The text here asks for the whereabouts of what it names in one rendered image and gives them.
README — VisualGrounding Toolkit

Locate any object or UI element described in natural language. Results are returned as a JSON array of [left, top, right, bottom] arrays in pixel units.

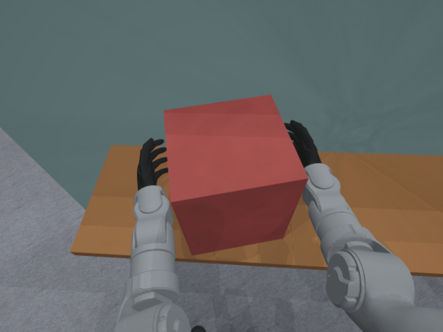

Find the robot left hand
[[137, 138, 168, 190]]

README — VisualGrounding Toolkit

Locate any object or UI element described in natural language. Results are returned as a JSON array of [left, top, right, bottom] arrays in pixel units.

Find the robot right upper arm
[[325, 248, 443, 332]]

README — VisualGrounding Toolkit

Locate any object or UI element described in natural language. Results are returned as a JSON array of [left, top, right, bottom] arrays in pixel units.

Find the carton
[[163, 95, 309, 255]]

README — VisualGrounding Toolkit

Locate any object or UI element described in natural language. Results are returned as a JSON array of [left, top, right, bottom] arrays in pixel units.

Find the robot left upper arm
[[114, 302, 191, 332]]

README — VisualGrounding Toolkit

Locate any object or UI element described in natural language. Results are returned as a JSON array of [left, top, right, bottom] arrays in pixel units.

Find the table
[[70, 145, 443, 277]]

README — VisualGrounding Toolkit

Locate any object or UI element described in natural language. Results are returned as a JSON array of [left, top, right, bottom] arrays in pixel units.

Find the robot right forearm
[[302, 163, 415, 300]]

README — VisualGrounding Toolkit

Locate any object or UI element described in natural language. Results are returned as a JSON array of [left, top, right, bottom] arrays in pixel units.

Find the robot left forearm
[[114, 185, 181, 330]]

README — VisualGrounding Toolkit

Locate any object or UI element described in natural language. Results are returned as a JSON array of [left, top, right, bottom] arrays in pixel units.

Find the robot right hand
[[284, 120, 321, 168]]

